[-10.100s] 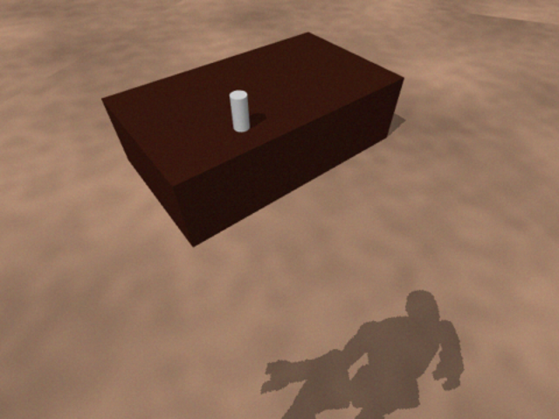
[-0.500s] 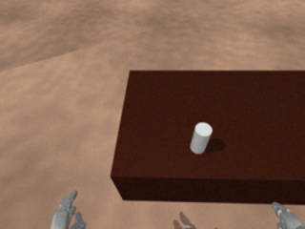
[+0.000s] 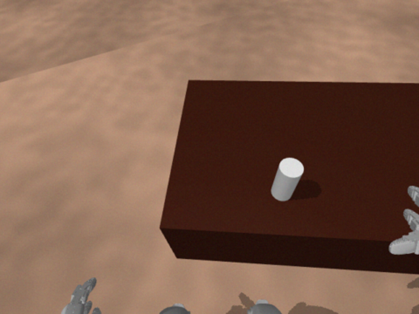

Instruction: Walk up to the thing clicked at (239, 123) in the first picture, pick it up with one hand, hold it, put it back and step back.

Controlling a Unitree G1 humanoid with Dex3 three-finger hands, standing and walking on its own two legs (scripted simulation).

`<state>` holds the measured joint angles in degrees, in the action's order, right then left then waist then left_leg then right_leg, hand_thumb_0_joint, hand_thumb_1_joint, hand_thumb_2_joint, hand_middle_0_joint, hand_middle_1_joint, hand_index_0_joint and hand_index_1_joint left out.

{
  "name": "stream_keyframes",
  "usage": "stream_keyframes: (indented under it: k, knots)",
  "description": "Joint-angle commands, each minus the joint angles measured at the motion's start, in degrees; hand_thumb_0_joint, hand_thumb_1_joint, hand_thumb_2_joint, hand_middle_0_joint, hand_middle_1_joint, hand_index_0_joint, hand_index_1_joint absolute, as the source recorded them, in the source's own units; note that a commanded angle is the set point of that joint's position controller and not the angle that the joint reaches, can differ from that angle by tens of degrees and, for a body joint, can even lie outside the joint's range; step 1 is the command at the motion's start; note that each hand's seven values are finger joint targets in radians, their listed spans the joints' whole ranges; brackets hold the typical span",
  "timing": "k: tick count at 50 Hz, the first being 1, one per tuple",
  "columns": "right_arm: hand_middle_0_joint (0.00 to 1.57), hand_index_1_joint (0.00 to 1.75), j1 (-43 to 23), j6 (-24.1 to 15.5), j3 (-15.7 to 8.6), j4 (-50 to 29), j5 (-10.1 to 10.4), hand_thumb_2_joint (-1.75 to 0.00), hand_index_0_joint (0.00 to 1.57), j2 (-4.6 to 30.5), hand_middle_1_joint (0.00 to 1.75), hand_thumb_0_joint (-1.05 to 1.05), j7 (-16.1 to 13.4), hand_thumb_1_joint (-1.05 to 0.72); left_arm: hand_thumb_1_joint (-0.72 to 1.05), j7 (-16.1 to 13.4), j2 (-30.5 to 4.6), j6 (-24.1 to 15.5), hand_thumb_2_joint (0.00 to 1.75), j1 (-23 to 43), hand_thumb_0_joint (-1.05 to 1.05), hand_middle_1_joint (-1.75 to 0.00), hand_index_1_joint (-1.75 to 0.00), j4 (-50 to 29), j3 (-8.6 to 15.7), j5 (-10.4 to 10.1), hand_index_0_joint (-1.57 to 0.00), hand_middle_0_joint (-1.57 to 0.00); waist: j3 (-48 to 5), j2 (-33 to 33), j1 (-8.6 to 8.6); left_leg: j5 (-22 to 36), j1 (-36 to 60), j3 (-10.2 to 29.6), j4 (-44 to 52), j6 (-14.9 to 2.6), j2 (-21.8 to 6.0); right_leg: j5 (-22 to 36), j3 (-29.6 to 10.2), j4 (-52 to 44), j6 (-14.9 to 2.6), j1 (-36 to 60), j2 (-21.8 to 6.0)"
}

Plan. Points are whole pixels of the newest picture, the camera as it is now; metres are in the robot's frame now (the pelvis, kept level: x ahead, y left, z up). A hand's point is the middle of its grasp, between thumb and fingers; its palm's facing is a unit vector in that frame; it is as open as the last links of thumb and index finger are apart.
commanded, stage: go down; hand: right
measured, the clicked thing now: (286, 180) +0.54 -0.20 -0.25
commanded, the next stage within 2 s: approach in 0.74 s
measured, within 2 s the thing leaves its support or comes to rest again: neither
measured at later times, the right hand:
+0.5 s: hand (411, 185) +0.37 -0.37 +0.02, palm faces +0.18 +0.98 -0.10, open 17.6 cm
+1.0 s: hand (412, 166) +0.41 -0.39 +0.02, palm faces +0.18 +0.98 -0.05, open 17.7 cm
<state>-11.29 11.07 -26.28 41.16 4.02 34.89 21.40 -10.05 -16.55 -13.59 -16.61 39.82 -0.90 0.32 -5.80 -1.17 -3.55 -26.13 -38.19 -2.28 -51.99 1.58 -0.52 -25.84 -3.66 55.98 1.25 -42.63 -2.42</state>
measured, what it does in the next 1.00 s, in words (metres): stands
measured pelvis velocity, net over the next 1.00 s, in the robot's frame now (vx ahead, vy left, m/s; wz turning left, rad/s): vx -0.01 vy -0.02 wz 0.04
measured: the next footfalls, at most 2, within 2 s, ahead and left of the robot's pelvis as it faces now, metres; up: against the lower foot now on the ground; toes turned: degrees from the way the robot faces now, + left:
none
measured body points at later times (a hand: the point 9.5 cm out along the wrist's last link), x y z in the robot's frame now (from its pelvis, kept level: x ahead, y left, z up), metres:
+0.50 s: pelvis -0.01 +0.00 -0.01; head +0.10 -0.04 +0.42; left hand +0.05 +0.28 -0.10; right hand +0.36 -0.42 +0.03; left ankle -0.01 +0.14 -0.68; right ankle +0.02 -0.13 -0.68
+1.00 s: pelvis -0.01 -0.02 -0.02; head +0.12 -0.07 +0.40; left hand +0.03 +0.26 -0.11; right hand +0.40 -0.44 +0.03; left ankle -0.01 +0.14 -0.68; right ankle +0.02 -0.13 -0.68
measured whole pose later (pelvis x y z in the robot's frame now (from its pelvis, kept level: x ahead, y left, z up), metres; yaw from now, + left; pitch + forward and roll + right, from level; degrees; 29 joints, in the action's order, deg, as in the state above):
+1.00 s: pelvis -0.01 -0.02 -0.02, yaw +2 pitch +21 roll +5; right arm -41.0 -17.6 -36.1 74.5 5.3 51.0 31.0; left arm -2.9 -18.1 -7.8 -20.3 38.2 -4.9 2.1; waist -5.7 1.7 -7.0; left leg -25.9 -52.9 -1.3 -57.5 2.6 0.1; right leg -27.1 -3.1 63.6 -0.2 -57.9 -2.9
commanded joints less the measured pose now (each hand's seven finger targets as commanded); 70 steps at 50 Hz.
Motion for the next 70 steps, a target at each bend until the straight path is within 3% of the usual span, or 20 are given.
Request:
stream_keyframes:
  k: [1, 6, 11, 12, 17, 24, 30, 31, 36, 37, 38, 43, 45, 47, 51, 55, 60, 63, 66, 70]
  knots:
    - [0.04, 0.06, -16.0, -9.9, -7.5, -3.4, 0.5, -0.05, 0.04, 21.6, 0.06, 0.0, 2.5, 0.61, 0.88, 0.4, -10.1, -1.1, 0.9, -2.5, 0.0, -0.29, -0.3, -6.4, 4.1, 0.2, -0.19, -0.2, -13.7, -6.4, 1.4, 15.4, 2.4, -0.4, 4.5, -2.3, 0.9, 16.8, 0.9, -6.8, -2.3, 9.2, 0.9]
    - [0.03, 0.06, -24.3, -17.6, -10.4, 1.8, 1.6, -0.05, 0.03, 26.5, 0.06, 0.0, 4.6, 0.61, 0.89, 1.0, -11.2, 0.1, 0.91, -4.6, 0.0, -0.29, -0.3, -6.1, 3.8, 0.4, -0.19, -0.19, -18.2, -6.5, 0.86, 15.7, 1.4, 0.2, 2.9, -2.4, 1.0, 16.9, 0.9, -5.6, -2.51, 9.1, 1.0]
    - [0.04, 0.05, -29.0, -21.9, -11.1, 8.1, 1.5, -0.04, 0.04, 29.4, 0.05, 0.0, 6.1, 0.61, 0.9, 1.6, -11.9, 1.4, 0.91, -6.5, 0.0, -0.29, -0.3, -5.4, 3.1, 0.6, -0.18, -0.19, -18.9, -7.5, 0.46, 13.8, -1.0, 0.5, 3.0, -2.68, 1.2, 14.9, 1.0, -5.6, -2.64, 8.9, 1.0]
    - [0.04, 0.05, -29.7, -22.5, -12.2, 8.6, 1.3, -0.04, 0.04, 31.7, 0.05, 0.0, 6.3, 0.61, 0.9, 1.7, -12.2, 1.6, 0.9, -7.0, 0.0, -0.29, -0.29, -5.3, 2.9, 0.6, -0.19, -0.19, -19.9, -8.4, 1.06, 14.6, 0.2, 0.7, 3.2, -2.68, 1.0, 15.9, 1.1, -5.4, -2.66, 9.6, 1.1]
    - [0.05, 0.05, -31.5, -24.2, -12.7, 15.8, 1.2, -0.03, 0.04, 33.6, 0.05, 0.0, 7.2, 0.59, 0.92, 2.4, -12.4, 2.2, 0.89, -8.6, 0.0, -0.29, -0.29, -4.7, 2.4, 0.7, -0.19, -0.19, -18.3, -5.1, -0.16, 15.8, 1.3, 1.3, 4.2, -2.32, 1.0, 15.2, 1.6, -4.5, -3.31, 6.5, 1.4]
    - [0.05, 0.05, -35.4, -26.7, -11.7, 19.8, 1.0, -0.03, 0.05, 34.1, 0.05, 0.0, 9.0, 0.56, 0.92, 3.6, -12.9, 3.1, 0.89, -9.2, 0.0, -0.3, -0.3, -4.4, 1.8, 1.1, -0.19, -0.19, -17.8, -7.2, -0.86, 15.4, -3.2, 0.7, 2.7, -2.83, 1.5, 17.0, 1.0, -3.7, -2.86, 6.8, 0.9]
    - [0.05, 0.05, -42.1, -28.5, -12.4, 14.9, 1.2, -0.04, 0.05, 37.2, 0.05, 0.0, 9.3, 0.57, 0.92, 4.4, -14.0, 3.7, 0.9, -10.2, 0.0, -0.3, -0.3, -4.4, 2.0, 1.3, -0.19, -0.19, -24.1, -12.7, -0.85, 16.1, -4.8, 0.2, 1.7, -3.03, 1.7, 21.7, 0.2, -3.2, -2.12, 12.7, 0.2]
    - [0.05, 0.05, -42.3, -28.5, -12.5, 15.8, 1.3, -0.04, 0.05, 37.0, 0.05, 0.0, 9.4, 0.57, 0.92, 4.5, -14.1, 3.8, 0.9, -10.5, 0.0, -0.3, -0.3, -4.2, 1.9, 1.4, -0.19, -0.19, -24.2, -13.3, -0.96, 15.7, -5.7, -0.1, 1.6, -3.07, 1.8, 23.2, -0.2, -3.4, -1.83, 14.0, -0.2]
    - [0.06, 0.04, -41.0, -28.5, -12.0, 20.0, 1.4, -0.03, 0.05, 36.3, 0.04, 0.0, 9.2, 0.55, 0.91, 5.1, -14.0, 4.3, 0.9, -10.0, 0.0, -0.3, -0.3, -4.5, 1.6, 1.2, -0.19, -0.19, -18.6, -10.9, -1.1, 11.9, -7.3, -0.6, 2.2, -3.23, 2.1, 16.6, -1.2, -5.1, -1.84, 9.7, -0.5]
    - [0.06, 0.04, -40.8, -28.6, -11.9, 20.9, 1.1, -0.03, 0.05, 36.4, 0.04, 0.0, 9.1, 0.54, 0.92, 5.2, -14.2, 4.4, 0.9, -10.3, 0.0, -0.3, -0.3, -4.5, 1.6, 1.2, -0.19, -0.19, -19.4, -10.4, -1.33, 12.1, -7.3, -0.5, 2.1, -3.21, 2.1, 17.0, -1.1, -4.8, -1.82, 10.2, -0.4]
    - [0.05, 0.04, -44.4, -29.1, -12.4, 15.7, 1.1, -0.04, 0.05, 37.8, 0.04, 0.0, 9.0, 0.55, 0.92, 5.2, -14.3, 4.6, 0.9, -10.5, 0.0, -0.3, -0.3, -4.5, 1.9, 1.2, -0.19, -0.19, -23.1, -13.6, -0.76, 13.9, -6.1, -0.2, 2.0, -3.34, 2.0, 19.6, -0.6, -4.5, -1.75, 12.4, -0.3]
    - [0.03, 0.05, -43.7, -29.4, -12.6, 19.7, 1.6, -0.05, 0.04, 37.3, 0.05, 0.0, 9.1, 0.61, 0.9, 5.7, -14.2, 4.8, 0.9, -11.3, 0.0, -0.3, -0.3, -4.4, 1.3, 1.3, -0.19, -0.19, -21.9, -11.4, -1.89, 15.2, -7.6, -0.5, 1.3, -3.15, 2.2, 22.7, -0.9, -2.7, -1.87, 11.3, -0.6]
    - [0.03, 0.06, -43.2, -29.9, -11.6, 23.6, 2.4, -0.06, 0.03, 34.2, 0.06, 0.0, 9.5, 0.61, 0.9, 6.0, -13.7, 4.8, 0.91, -10.9, 0.0, -0.29, -0.3, -4.1, 1.0, 1.2, -0.18, -0.19, -17.9, -8.8, -2.75, 12.8, -10.4, -0.5, 0.6, -3.15, 2.2, 19.1, -1.6, -2.4, -1.89, 7.4, -1.0]
    - [0.03, 0.06, -46.1, -31.8, -11.4, 22.7, 2.6, -0.05, 0.03, 34.0, 0.06, 0.0, 9.5, 0.61, 0.89, 6.3, -14.0, 4.7, 0.91, -10.5, 0.0, -0.29, -0.3, -4.3, 1.0, 1.4, -0.18, -0.19, -18.2, -9.1, -3.15, 12.3, -13.1, -0.3, -1.3, -3.18, 2.1, 17.8, -1.5, -0.5, -2.27, 5.3, -1.0]
    - [0.03, 0.06, -47.2, -36.7, -10.4, 27.4, 4.8, -0.06, 0.04, 29.4, 0.06, 0.0, 10.2, 0.61, 0.88, 7.3, -13.4, 4.2, 0.91, -8.5, 0.0, -0.29, -0.3, -5.3, 0.0, 1.9, -0.18, -0.19, -16.1, -6.5, -4.29, 8.4, -20.9, -0.4, -7.4, -3.13, 2.3, 12.0, -1.4, 5.7, -2.56, -3.9, -0.9]
    - [0.04, 0.05, -49.6, -42.0, -11.2, 25.1, 7.1, -0.05, 0.04, 28.1, 0.05, 0.0, 11.7, 0.61, 0.87, 7.8, -13.1, 3.9, 0.92, -8.1, 0.0, -0.29, -0.3, -6.1, -1.0, 2.6, -0.17, -0.18, -23.5, -11.2, -4.28, 6.0, -30.4, -0.7, -16.1, -3.07, 2.5, 13.4, -2.2, 13.3, -2.03, -6.4, -1.4]
    - [0.06, 0.04, -52.0, -45.1, -15.4, 23.1, 8.1, -0.02, 0.05, 32.5, 0.04, 0.0, 12.1, 0.59, 0.89, 8.0, -14.0, 4.8, 0.91, -7.5, 0.0, -0.29, -0.3, -6.8, -2.2, 3.2, -0.17, -0.18, -31.1, -14.0, -3.98, 5.8, -39.9, -1.6, -26.9, -3.1, 2.4, 17.0, -3.9, 23.4, -1.6, -12.9, -1.8]
    - [0.06, 0.04, -55.3, -45.8, -18.3, 21.0, 6.4, -0.01, 0.06, 37.2, 0.04, 0.0, 11.5, 0.58, 0.9, 8.1, -14.3, 5.9, 0.9, -7.0, 0.0, -0.29, -0.29, -7.0, -2.4, 3.9, -0.17, -0.17, -35.0, -16.9, -3.3, 6.0, -44.4, -1.7, -32.7, -3.21, 2.3, 18.1, -4.0, 29.1, -1.31, -16.0, -1.7]
    - [0.06, 0.04, -61.9, -45.2, -19.4, 19.1, 4.1, -0.02, 0.06, 39.5, 0.04, 0.0, 10.3, 0.55, 0.91, 8.5, -14.6, 6.9, 0.91, -6.7, 0.0, -0.29, -0.29, -6.3, -2.0, 4.8, -0.17, -0.17, -39.3, -19.3, -4.42, 8.0, -47.0, -1.6, -37.5, -3.02, 2.3, 18.3, -3.5, 35.5, -1.59, -18.7, -1.7]
    - [0.07, 0.04, -65.7, -43.2, -18.7, 17.5, 1.0, -0.02, 0.06, 39.6, 0.04, 0.0, 8.1, 0.52, 0.91, 9.7, -15.1, 8.3, 0.91, -7.3, 0.0, -0.29, -0.29, -5.9, -1.6, 5.5, -0.17, -0.17, -46.2, -23.0, -5.57, 8.4, -49.9, -1.9, -42.6, -3.04, 2.2, 18.1, -3.4, 40.8, -1.22, -19.8, -1.7]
